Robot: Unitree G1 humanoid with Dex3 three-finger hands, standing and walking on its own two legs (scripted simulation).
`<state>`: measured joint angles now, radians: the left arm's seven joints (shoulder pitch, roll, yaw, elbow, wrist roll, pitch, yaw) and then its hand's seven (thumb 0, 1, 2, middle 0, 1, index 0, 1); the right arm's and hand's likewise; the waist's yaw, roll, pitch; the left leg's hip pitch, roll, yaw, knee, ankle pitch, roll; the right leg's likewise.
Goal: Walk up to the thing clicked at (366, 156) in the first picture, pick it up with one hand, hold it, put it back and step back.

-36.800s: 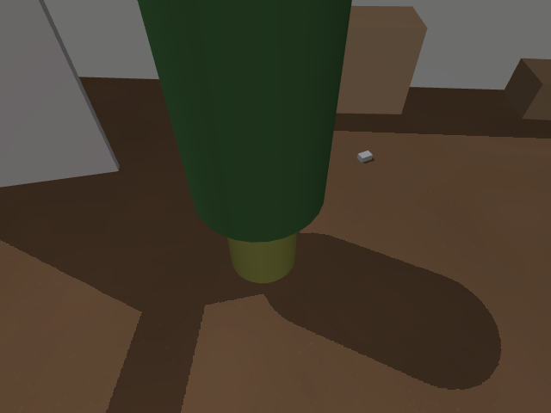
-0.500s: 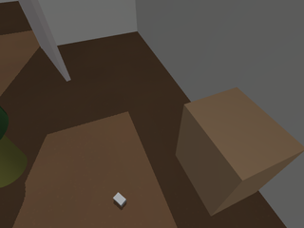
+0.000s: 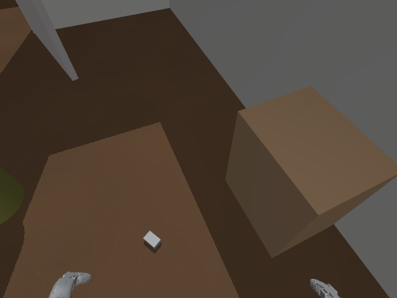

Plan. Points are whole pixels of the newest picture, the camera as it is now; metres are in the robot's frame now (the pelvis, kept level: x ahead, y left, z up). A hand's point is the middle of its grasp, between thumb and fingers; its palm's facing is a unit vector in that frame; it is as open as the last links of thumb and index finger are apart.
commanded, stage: rise first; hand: left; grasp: from above
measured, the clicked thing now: (152, 239) +0.45 +0.24 -0.73
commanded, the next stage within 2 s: none
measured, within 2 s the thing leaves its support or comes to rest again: neither
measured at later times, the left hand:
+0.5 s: hand out of the picture +0.14 +0.27 -0.21, palm faces -0.08 -0.81 -0.58, open 14.1 cm
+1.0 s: hand (99, 295) +0.18 +0.30 -0.34, palm faces -0.25 -0.48 -0.84, open 14.3 cm
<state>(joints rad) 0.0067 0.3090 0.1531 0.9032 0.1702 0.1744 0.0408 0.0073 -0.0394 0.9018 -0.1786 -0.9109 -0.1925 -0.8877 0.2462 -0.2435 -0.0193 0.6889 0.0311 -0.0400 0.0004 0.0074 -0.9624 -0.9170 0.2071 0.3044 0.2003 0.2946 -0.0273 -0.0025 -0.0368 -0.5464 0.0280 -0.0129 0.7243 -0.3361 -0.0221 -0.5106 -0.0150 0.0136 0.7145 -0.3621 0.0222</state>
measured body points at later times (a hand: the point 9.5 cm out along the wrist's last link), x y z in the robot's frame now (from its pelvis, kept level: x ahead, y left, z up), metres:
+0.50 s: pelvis +0.01 +0.00 -0.06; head +0.10 +0.01 +0.38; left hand +0.14 +0.31 -0.17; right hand +0.17 -0.24 -0.16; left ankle +0.01 +0.13 -0.71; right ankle -0.01 -0.14 -0.71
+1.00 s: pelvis -0.04 +0.00 -0.17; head +0.11 +0.01 +0.25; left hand +0.20 +0.32 -0.29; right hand +0.14 -0.26 -0.29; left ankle +0.01 +0.13 -0.71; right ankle -0.01 -0.14 -0.71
